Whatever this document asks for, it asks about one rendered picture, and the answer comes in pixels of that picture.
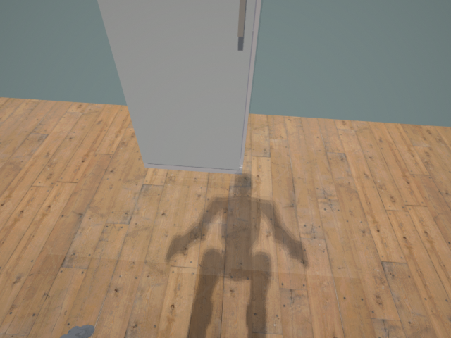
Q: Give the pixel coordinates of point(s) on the fridge door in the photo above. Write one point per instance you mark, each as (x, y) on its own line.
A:
(184, 73)

